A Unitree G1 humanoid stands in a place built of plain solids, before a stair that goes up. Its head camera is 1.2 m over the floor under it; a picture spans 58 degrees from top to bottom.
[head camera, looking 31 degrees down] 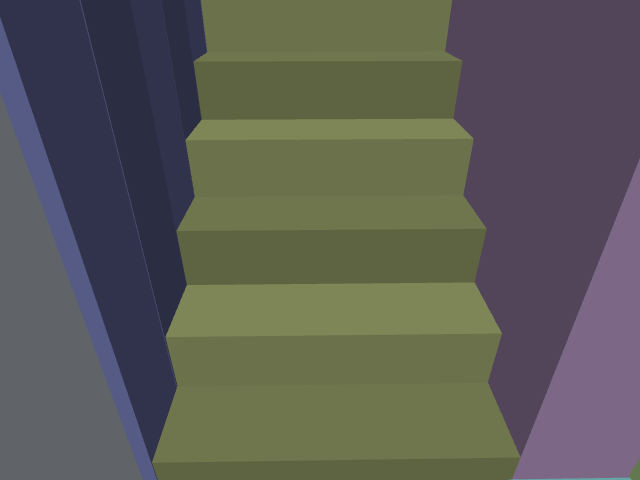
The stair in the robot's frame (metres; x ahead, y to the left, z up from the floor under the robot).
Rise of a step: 0.19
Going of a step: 0.23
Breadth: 0.90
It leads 1 degrees to the left of straight ahead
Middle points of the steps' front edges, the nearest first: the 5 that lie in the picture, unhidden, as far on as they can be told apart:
0.63 -0.04 0.19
0.86 -0.04 0.39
1.09 -0.04 0.58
1.32 -0.03 0.78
1.55 -0.03 0.97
